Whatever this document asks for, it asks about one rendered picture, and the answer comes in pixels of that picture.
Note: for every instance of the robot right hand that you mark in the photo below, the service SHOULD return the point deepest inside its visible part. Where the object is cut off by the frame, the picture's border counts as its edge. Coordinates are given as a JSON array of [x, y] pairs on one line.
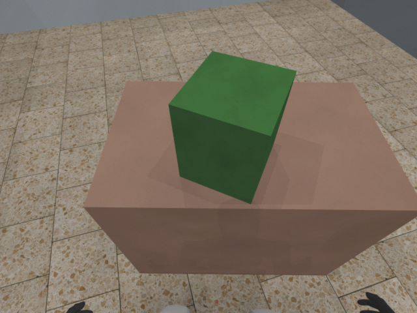
[[376, 302]]

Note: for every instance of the carton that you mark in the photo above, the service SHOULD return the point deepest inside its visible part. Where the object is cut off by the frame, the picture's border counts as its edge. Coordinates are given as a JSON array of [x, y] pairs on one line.
[[225, 120]]

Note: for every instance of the pedestal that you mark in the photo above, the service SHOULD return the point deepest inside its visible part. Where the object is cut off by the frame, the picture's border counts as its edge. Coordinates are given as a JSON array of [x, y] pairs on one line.
[[331, 188]]

